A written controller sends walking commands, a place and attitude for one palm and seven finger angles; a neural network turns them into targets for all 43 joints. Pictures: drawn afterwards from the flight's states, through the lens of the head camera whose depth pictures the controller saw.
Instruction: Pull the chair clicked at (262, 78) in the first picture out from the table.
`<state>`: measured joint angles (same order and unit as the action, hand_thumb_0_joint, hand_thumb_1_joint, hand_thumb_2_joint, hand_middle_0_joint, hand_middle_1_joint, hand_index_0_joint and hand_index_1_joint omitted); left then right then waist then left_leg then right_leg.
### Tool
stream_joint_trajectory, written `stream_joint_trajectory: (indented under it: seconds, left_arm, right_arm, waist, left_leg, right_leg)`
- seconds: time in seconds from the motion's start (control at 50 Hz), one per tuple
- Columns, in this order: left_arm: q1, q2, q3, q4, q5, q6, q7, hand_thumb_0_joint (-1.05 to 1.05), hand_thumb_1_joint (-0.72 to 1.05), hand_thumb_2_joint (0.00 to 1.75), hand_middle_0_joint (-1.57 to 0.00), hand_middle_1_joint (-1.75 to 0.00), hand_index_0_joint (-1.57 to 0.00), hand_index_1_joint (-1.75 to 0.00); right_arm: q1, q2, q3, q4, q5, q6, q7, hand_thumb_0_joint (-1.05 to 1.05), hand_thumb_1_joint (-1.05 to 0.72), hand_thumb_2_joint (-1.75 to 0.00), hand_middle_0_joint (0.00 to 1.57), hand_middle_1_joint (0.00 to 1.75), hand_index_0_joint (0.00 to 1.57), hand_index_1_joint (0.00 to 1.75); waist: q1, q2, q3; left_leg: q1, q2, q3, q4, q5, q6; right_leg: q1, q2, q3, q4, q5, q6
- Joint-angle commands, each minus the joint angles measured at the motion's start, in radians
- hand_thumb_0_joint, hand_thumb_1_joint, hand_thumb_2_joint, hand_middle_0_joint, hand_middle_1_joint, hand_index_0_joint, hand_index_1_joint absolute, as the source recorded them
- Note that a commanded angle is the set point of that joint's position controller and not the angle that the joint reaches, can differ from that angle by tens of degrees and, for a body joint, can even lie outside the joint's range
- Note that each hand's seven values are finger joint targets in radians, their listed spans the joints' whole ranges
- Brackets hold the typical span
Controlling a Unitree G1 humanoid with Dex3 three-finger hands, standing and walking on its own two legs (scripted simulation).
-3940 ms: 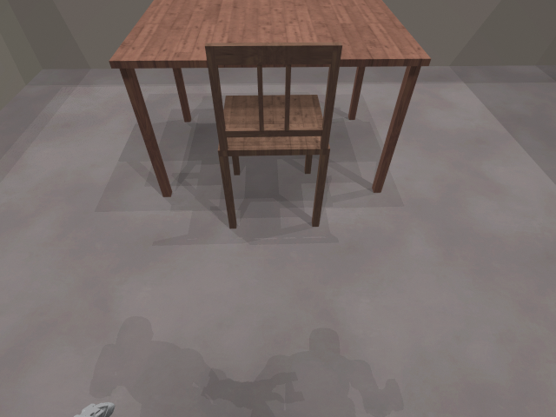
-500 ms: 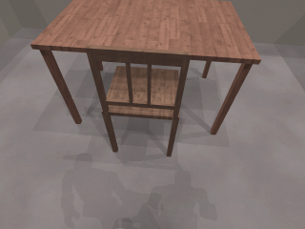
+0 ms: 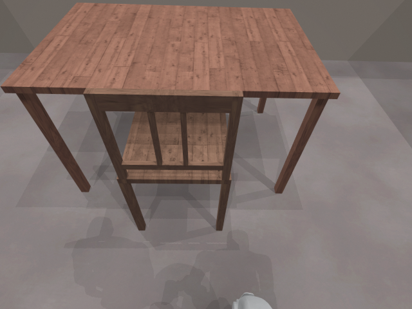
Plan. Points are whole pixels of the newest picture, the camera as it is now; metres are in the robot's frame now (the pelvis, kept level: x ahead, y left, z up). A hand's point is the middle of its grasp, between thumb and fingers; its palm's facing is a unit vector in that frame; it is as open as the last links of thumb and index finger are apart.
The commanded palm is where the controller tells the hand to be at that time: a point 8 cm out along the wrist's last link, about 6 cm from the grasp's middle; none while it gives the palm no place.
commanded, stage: take the last steps up to it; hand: left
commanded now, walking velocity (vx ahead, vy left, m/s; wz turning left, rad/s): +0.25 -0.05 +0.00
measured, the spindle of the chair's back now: (155, 139) +0.61 +0.17 -0.10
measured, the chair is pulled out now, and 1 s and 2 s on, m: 0.00 0.00 0.00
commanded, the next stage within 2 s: come to a stop and stand still in 0.24 s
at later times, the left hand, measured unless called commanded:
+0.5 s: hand out of the picture +0.14 +0.13 -0.18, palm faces +0.10 -0.98 -0.15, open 7.3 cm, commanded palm none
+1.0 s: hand out of the picture +0.10 +0.12 -0.17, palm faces +0.03 -0.97 -0.26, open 7.4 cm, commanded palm none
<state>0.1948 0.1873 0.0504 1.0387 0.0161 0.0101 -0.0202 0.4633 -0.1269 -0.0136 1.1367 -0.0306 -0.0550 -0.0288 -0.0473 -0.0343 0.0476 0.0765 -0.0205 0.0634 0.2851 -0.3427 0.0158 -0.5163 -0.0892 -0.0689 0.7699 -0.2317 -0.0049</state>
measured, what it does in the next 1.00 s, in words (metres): walks ahead: right foot, then left foot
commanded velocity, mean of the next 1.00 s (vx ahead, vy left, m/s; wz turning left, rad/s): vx -0.03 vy -0.01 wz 0.01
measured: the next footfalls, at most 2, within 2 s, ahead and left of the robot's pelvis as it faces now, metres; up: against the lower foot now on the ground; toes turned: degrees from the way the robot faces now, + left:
right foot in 0.08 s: +0.14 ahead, -0.15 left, +0.00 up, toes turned -3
left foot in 0.48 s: +0.16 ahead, +0.07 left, +0.00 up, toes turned +2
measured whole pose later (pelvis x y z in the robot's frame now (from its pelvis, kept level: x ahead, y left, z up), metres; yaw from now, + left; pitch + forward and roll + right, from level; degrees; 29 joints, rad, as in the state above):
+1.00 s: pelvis +0.11 -0.07 +0.00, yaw -1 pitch -2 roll +1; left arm 0.32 0.16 0.02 1.10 0.01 0.02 0.04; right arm 0.19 -0.18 -0.04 1.08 -0.01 0.04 -0.02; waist 0.00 0.02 0.01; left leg -0.27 0.04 0.02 0.53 -0.22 0.00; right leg -0.19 0.01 -0.06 0.51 -0.29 -0.06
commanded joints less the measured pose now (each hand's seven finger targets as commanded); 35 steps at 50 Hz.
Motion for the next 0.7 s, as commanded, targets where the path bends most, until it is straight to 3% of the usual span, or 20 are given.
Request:
stream_joint_trajectory:
  seconds: [0.0, 0.02, 0.04, 0.06, 0.08, 0.1, 0.14, 0.18, 0.22, 0.26, 0.32, 0.34, 0.38, 0.42, 0.44, 0.46, 0.48, 0.5, 0.54, 0.68]
  left_arm:
    - [-0.009, 0.045, 0.016, -0.069, 0.0, -0.041, -0.002, 0.0, 0.9, 0.9, -0.2, -0.3, -0.2, -0.3]
    - [0.113, 0.062, 0.023, -0.028, 0.003, -0.051, 0.002, 0.0, 0.9, 0.9, -0.2, -0.3, -0.2, -0.3]
    - [0.242, 0.126, 0.039, 0.01, 0.009, -0.063, 0.01, 0.0, 0.9, 0.9, -0.2, -0.3, -0.2, -0.3]
    - [0.344, 0.216, 0.066, 0.032, 0.011, -0.071, 0.024, 0.0, 0.9, 0.9, -0.2, -0.3, -0.2, -0.3]
    - [0.376, 0.245, 0.066, 0.038, -0.01, -0.067, 0.025, 0.0, 0.9, 0.9, -0.2, -0.3, -0.2, -0.3]
    - [0.272, 0.21, 0.059, 0.022, -0.011, -0.066, 0.028, 0.0, 0.9, 0.9, -0.2, -0.3, -0.2, -0.3]
    - [0.124, 0.133, 0.04, -0.019, -0.011, -0.063, 0.038, 0.0, 0.9, 0.9, -0.2, -0.3, -0.2, -0.3]
    - [0.054, 0.066, 0.014, -0.036, -0.003, -0.072, 0.042, 0.0, 0.9, 0.9, -0.2, -0.3, -0.2, -0.3]
    - [0.054, 0.052, 0.006, -0.03, 0.0, -0.076, 0.043, 0.0, 0.9, 0.9, -0.2, -0.3, -0.2, -0.3]
    - [0.071, 0.046, 0.009, -0.023, 0.004, -0.079, 0.046, 0.0, 0.9, 0.9, -0.2, -0.3, -0.2, -0.3]
    - [0.101, 0.068, 0.007, -0.011, 0.004, -0.075, 0.042, 0.0, 0.9, 0.9, -0.2, -0.3, -0.2, -0.3]
    - [0.11, 0.064, 0.002, -0.003, 0.005, -0.074, 0.043, 0.0, 0.9, 0.9, -0.2, -0.3, -0.2, -0.3]
    - [0.106, 0.059, -0.005, 0.005, 0.002, -0.063, 0.049, 0.0, 0.9, 0.9, -0.2, -0.3, -0.2, -0.3]
    - [0.11, 0.06, -0.012, 0.025, -0.008, -0.053, 0.055, 0.0, 0.9, 0.9, -0.2, -0.3, -0.2, -0.3]
    - [0.127, 0.051, -0.013, 0.029, -0.008, -0.047, 0.056, 0.0, 0.9, 0.9, -0.2, -0.3, -0.2, -0.3]
    - [0.156, 0.033, -0.017, 0.028, -0.014, -0.038, 0.063, 0.0, 0.9, 0.9, -0.2, -0.3, -0.2, -0.3]
    - [0.173, 0.024, -0.021, 0.029, -0.016, -0.029, 0.071, 0.0, 0.9, 0.9, -0.2, -0.3, -0.2, -0.3]
    - [0.181, 0.016, -0.023, 0.03, -0.009, -0.019, 0.077, 0.0, 0.9, 0.9, -0.2, -0.3, -0.2, -0.3]
    - [0.189, 0.042, -0.018, 0.047, -0.01, -0.004, 0.073, 0.0, 0.9, 0.9, -0.2, -0.3, -0.2, -0.3]
    - [0.211, 0.044, -0.004, 0.02, 0.002, 0.03, 0.063, 0.0, 0.9, 0.9, -0.2, -0.3, -0.2, -0.3]
  right_arm:
    - [0.018, -0.176, -0.04, -0.023, 0.001, -0.012, -0.012, 0.0, -0.9, -0.9, 0.2, 0.3, 0.2, 0.3]
    - [0.013, -0.178, -0.04, -0.019, 0.006, -0.011, -0.01, 0.0, -0.9, -0.9, 0.2, 0.3, 0.2, 0.3]
    - [0.024, -0.15, -0.036, -0.018, 0.015, -0.013, 0.0, 0.0, -0.9, -0.9, 0.2, 0.3, 0.2, 0.3]
    - [0.087, -0.087, -0.027, -0.037, 0.026, -0.018, 0.007, 0.0, -0.9, -0.9, 0.2, 0.3, 0.2, 0.3]
    - [0.039, -0.113, -0.031, -0.056, 0.029, -0.012, 0.003, 0.0, -0.9, -0.9, 0.2, 0.3, 0.2, 0.3]
    - [0.02, -0.108, -0.04, -0.049, 0.03, -0.01, 0.004, 0.0, -0.9, -0.9, 0.2, 0.3, 0.2, 0.3]
    - [-0.052, -0.078, -0.042, -0.063, 0.019, 0.004, 0.01, 0.0, -0.9, -0.9, 0.2, 0.3, 0.2, 0.3]
    - [-0.021, -0.046, -0.035, -0.05, 0.009, 0.027, 0.013, 0.0, -0.9, -0.9, 0.2, 0.3, 0.2, 0.3]
    - [0.005, -0.03, -0.032, -0.045, 0.007, 0.04, 0.013, 0.0, -0.9, -0.9, 0.2, 0.3, 0.2, 0.3]
    - [-0.02, -0.016, -0.032, -0.056, 0.007, 0.045, 0.016, 0.0, -0.9, -0.9, 0.2, 0.3, 0.2, 0.3]
    - [-0.101, -0.022, -0.029, -0.084, 0.009, 0.039, 0.022, 0.0, -0.9, -0.9, 0.2, 0.3, 0.2, 0.3]
    - [-0.132, -0.019, -0.026, -0.09, 0.013, 0.036, 0.021, 0.0, -0.9, -0.9, 0.2, 0.3, 0.2, 0.3]
    - [-0.143, -0.015, -0.011, -0.079, 0.017, 0.034, 0.01, 0.0, -0.9, -0.9, 0.2, 0.3, 0.2, 0.3]
    - [-0.126, -0.035, -0.006, -0.062, 0.021, 0.032, 0.003, 0.0, -0.9, -0.9, 0.2, 0.3, 0.2, 0.3]
    - [-0.127, -0.064, -0.011, -0.06, 0.023, 0.026, 0.001, 0.0, -0.9, -0.9, 0.2, 0.3, 0.2, 0.3]
    - [-0.137, -0.108, -0.014, -0.074, 0.022, 0.019, -0.005, 0.0, -0.9, -0.9, 0.2, 0.3, 0.2, 0.3]
    - [-0.155, -0.136, -0.018, -0.082, 0.023, 0.026, -0.012, 0.0, -0.9, -0.9, 0.2, 0.3, 0.2, 0.3]
    - [-0.18, -0.147, -0.023, -0.085, 0.022, 0.038, -0.015, 0.0, -0.9, -0.9, 0.2, 0.3, 0.2, 0.3]
    - [-0.221, -0.141, -0.019, -0.088, 0.028, 0.043, -0.023, 0.0, -0.9, -0.9, 0.2, 0.3, 0.2, 0.3]
    - [-0.269, -0.198, -0.057, -0.136, 0.019, 0.065, -0.031, 0.0, -0.9, -0.9, 0.2, 0.3, 0.2, 0.3]
  waist:
    - [0.051, 0.123, 0.075]
    - [0.102, 0.09, 0.005]
    - [0.153, -0.016, -0.089]
    - [0.166, -0.255, -0.219]
    - [0.167, -0.194, -0.234]
    - [0.13, -0.123, -0.175]
    - [0.082, -0.009, -0.043]
    - [0.022, -0.005, 0.018]
    - [-0.002, -0.056, 0.022]
    - [-0.002, -0.046, 0.016]
    - [0.028, -0.044, 0.013]
    - [0.04, -0.034, 0.022]
    - [0.04, -0.04, -0.003]
    - [0.03, -0.03, -0.047]
    - [0.038, 0.017, -0.054]
    - [0.053, 0.098, -0.077]
    - [0.064, 0.115, -0.073]
    - [0.066, 0.11, -0.02]
    - [0.078, 0.231, 0.004]
    - [0.065, 0.177, -0.106]
  left_leg:
    - [-0.154, 0.275, -0.113, 0.063, 0.592, 0.139]
    - [-0.178, 0.234, -0.071, 0.201, 0.608, 0.109]
    - [-0.324, 0.178, -0.038, 0.408, 0.475, 0.072]
    - [-0.543, 0.024, 0.043, 0.72, -0.045, 0.021]
    - [-0.576, 0.02, -0.044, 0.927, -0.244, 0.04]
    - [-0.597, 0.065, -0.077, 0.999, -0.175, 0.048]
    - [-0.608, 0.122, -0.088, 0.994, -0.074, 0.041]
    - [-0.539, 0.137, -0.073, 0.914, -0.006, 0.02]
    - [-0.508, 0.133, -0.043, 0.817, 0.013, -0.001]
    - [-0.495, 0.133, -0.022, 0.721, 0.042, -0.012]
    - [-0.488, 0.119, -0.001, 0.557, 0.041, -0.019]
    - [-0.462, 0.112, -0.002, 0.498, 0.042, -0.025]
    - [-0.377, 0.096, -0.014, 0.364, 0.078, -0.036]
    - [-0.25, 0.086, -0.025, 0.173, 0.259, -0.041]
    - [-0.202, 0.12, -0.047, 0.14, 0.455, -0.03]
    - [-0.17, 0.198, -0.111, 0.145, 0.715, 0.005]
    - [-0.183, 0.248, -0.137, 0.148, 0.798, 0.042]
    - [-0.212, 0.254, -0.125, 0.141, 0.733, 0.05]
    - [-0.252, 0.265, -0.164, 0.079, 0.75, 0.077]
    - [-0.222, 0.357, -0.223, 0.026, 0.619, 0.18]
  right_leg:
    - [0.172, 0.056, -0.038, -0.178, -0.002, -0.041]
    - [0.334, 0.079, -0.055, -0.246, 0.06, -0.047]
    - [0.569, 0.0, 0.061, -0.281, 0.064, -0.08]
    - [0.779, -0.277, 0.449, -0.39, 0.111, -0.185]
    - [0.715, -0.339, 0.551, -0.48, 0.166, -0.23]
    - [0.625, -0.308, 0.486, -0.501, 0.071, -0.236]
    - [0.398, -0.262, 0.356, -0.535, 0.026, -0.216]
    - [0.233, -0.201, 0.194, -0.572, 0.136, -0.179]
    - [0.198, -0.171, 0.102, -0.578, 0.213, -0.169]
    - [0.184, -0.162, 0.085, -0.59, 0.242, -0.183]
    - [0.246, -0.158, 0.103, -0.587, 0.216, -0.194]
    - [0.243, -0.162, 0.109, -0.57, 0.288, -0.192]
    - [0.279, -0.139, 0.089, -0.507, 0.418, -0.165]
    - [0.304, -0.095, 0.064, -0.417, 0.45, -0.112]
    - [0.301, -0.06, 0.055, -0.365, 0.398, -0.076]
    - [0.29, -0.03, 0.048, -0.336, 0.29, -0.039]
    - [0.298, -0.006, 0.043, -0.348, 0.153, -0.018]
    - [0.288, 0.009, 0.054, -0.364, 0.065, -0.015]
    - [0.319, 0.014, 0.025, -0.312, 0.006, -0.001]
    - [0.22, 0.04, 0.055, -0.006, -0.263, 0.003]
